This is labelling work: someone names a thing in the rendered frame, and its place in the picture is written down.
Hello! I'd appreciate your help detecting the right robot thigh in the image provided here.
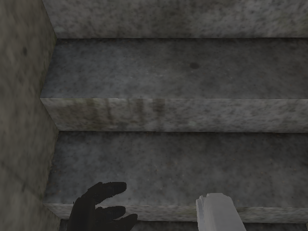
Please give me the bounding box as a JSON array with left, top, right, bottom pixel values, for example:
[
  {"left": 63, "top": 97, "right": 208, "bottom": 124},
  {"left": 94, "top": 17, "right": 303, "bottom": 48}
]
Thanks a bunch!
[{"left": 195, "top": 192, "right": 246, "bottom": 231}]

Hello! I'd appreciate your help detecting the left robot hand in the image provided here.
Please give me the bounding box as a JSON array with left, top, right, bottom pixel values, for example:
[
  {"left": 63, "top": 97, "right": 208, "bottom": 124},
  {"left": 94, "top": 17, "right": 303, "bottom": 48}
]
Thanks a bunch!
[{"left": 65, "top": 182, "right": 138, "bottom": 231}]

